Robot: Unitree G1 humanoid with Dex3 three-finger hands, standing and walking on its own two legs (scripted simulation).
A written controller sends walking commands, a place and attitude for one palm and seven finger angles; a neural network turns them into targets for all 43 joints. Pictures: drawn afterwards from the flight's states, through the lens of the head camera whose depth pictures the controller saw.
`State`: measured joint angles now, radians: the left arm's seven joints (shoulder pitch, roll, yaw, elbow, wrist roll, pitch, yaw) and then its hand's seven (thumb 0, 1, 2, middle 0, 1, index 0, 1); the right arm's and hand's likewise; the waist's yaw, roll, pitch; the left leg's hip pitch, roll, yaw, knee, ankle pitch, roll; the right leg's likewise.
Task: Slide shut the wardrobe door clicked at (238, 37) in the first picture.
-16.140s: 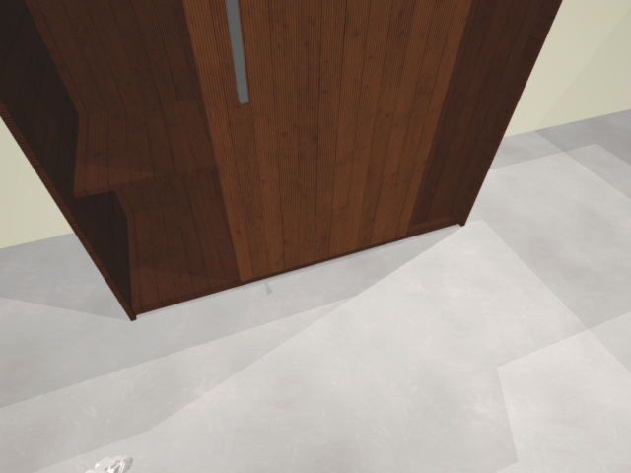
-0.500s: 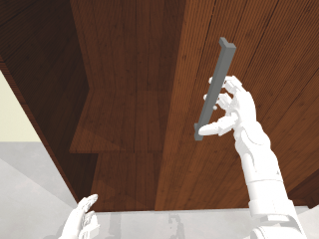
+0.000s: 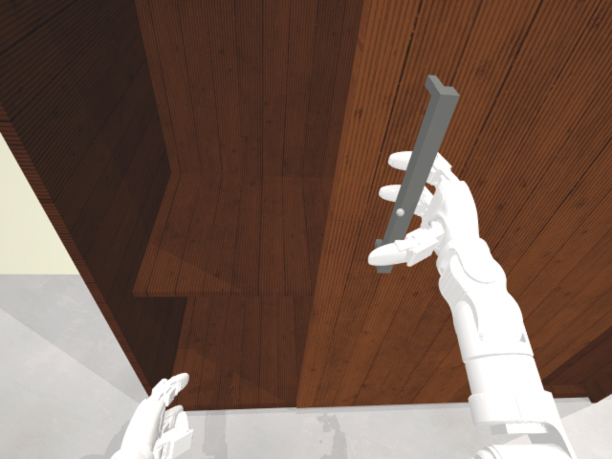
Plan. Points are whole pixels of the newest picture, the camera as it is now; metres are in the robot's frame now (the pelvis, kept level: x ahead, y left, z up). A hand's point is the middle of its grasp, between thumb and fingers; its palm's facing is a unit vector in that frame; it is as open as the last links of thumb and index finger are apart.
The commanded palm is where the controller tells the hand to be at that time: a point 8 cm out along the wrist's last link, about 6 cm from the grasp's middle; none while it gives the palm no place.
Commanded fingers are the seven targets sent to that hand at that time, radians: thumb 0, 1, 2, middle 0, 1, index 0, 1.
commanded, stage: slide the fingers in behind the handle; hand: right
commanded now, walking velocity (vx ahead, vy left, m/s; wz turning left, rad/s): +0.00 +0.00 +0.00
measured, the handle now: (404, 188) +0.43 -0.10 +0.17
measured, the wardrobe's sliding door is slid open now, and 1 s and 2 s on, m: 0.39 0.39 0.39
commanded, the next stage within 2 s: grip the handle and tug to test in 0.62 s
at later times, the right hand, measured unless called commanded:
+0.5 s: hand (396, 209) +0.38 -0.08 +0.18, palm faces -0.10 +1.00 -0.01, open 14.0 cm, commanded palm +0.35 -0.13 +0.18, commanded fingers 0.00 0.50 -0.30 0.30 1.20 0.30 1.20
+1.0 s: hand (396, 211) +0.37 -0.08 +0.18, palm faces -0.09 +1.00 -0.03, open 12.2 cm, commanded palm +0.35 -0.12 +0.18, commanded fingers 0.00 -0.20 -0.60 0.38 1.30 0.38 1.30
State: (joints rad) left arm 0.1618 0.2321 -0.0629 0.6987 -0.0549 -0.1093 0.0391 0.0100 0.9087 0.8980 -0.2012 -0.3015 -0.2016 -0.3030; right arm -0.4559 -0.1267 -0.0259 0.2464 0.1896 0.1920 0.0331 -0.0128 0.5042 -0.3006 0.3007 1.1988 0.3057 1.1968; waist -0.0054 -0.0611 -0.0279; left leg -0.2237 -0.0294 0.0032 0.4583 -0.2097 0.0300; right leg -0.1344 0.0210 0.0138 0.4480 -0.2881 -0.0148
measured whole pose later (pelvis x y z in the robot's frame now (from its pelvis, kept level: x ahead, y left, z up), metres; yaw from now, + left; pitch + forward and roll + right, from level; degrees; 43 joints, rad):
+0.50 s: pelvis +0.00 +0.00 +0.00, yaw +0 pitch -2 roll +0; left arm 0.17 0.23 -0.06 0.70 -0.06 -0.10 0.04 0.01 0.91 0.90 -0.20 -0.30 -0.20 -0.30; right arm -0.49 -0.12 -0.02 0.30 0.18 0.18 0.00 -0.01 0.50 -0.30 0.31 1.21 0.31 1.20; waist 0.00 -0.06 -0.02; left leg -0.22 -0.03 0.00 0.45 -0.20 0.03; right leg -0.13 0.02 0.01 0.44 -0.28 -0.02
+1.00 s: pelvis +0.00 +0.00 +0.00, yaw +0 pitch -2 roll +0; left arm 0.16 0.22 -0.06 0.70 -0.05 -0.09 0.03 0.01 0.91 0.90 -0.20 -0.30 -0.20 -0.30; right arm -0.48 -0.11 0.01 0.26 0.17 0.19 -0.02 -0.01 0.22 -0.42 0.33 1.24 0.30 1.24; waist -0.01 -0.06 -0.02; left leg -0.21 -0.02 0.01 0.45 -0.21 0.02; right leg -0.13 0.03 0.02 0.44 -0.29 -0.02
